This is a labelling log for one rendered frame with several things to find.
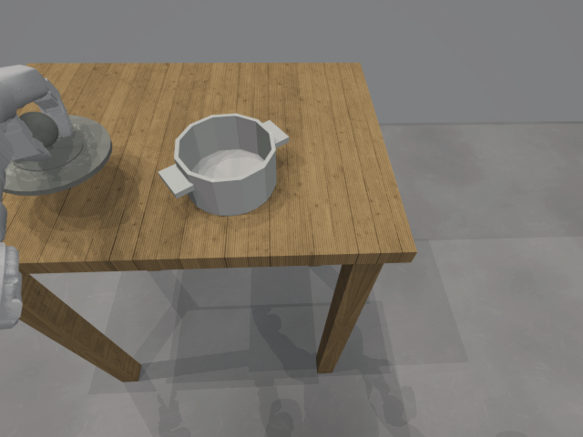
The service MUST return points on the table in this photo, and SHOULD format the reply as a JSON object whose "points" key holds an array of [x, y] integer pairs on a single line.
{"points": [[336, 201]]}

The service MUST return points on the knob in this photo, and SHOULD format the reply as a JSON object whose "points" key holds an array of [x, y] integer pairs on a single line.
{"points": [[43, 127]]}

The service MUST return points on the lid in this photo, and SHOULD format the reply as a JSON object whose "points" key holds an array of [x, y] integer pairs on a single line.
{"points": [[74, 160]]}

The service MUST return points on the pot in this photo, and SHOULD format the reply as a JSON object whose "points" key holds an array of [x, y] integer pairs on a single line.
{"points": [[225, 163]]}

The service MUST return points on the left robot upper arm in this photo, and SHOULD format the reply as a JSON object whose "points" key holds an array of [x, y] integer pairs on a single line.
{"points": [[10, 287]]}

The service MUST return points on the robot left hand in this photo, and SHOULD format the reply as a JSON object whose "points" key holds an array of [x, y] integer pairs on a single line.
{"points": [[27, 86]]}

